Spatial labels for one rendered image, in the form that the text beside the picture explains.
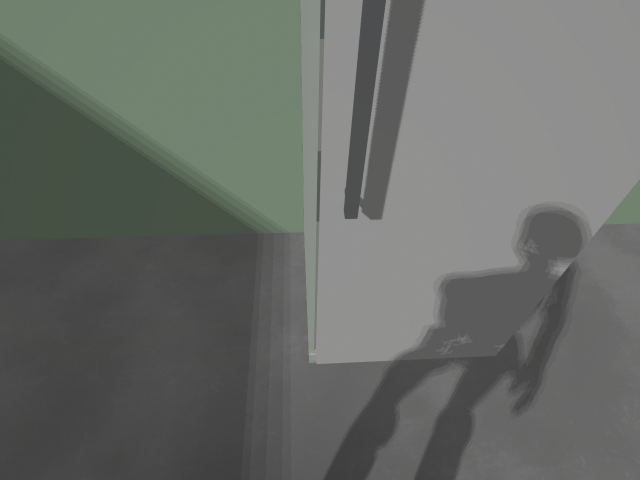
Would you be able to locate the handle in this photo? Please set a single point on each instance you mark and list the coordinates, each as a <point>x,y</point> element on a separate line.
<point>368,53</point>

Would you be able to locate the fridge door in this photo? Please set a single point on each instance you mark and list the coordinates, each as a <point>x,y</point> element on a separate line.
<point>503,134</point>

